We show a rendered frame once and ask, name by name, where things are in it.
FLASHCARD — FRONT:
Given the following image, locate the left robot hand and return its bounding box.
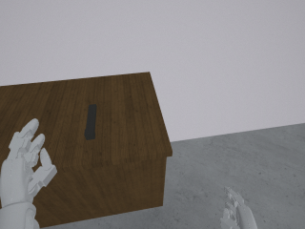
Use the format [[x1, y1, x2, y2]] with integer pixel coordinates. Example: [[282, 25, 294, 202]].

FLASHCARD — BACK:
[[0, 118, 57, 208]]

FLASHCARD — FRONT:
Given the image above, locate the tap lever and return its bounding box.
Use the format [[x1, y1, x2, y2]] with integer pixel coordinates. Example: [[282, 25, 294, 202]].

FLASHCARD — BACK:
[[84, 104, 97, 140]]

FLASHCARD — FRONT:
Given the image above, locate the right robot hand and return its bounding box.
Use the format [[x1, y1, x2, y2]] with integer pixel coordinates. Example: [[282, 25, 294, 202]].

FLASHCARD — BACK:
[[220, 187, 257, 229]]

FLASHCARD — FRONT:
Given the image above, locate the counter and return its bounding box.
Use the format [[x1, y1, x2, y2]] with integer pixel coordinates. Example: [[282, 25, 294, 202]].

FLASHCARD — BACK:
[[0, 72, 173, 228]]

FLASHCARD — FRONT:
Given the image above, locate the robot left forearm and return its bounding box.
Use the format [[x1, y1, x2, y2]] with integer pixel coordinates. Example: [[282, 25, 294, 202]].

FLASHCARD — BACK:
[[0, 201, 40, 229]]

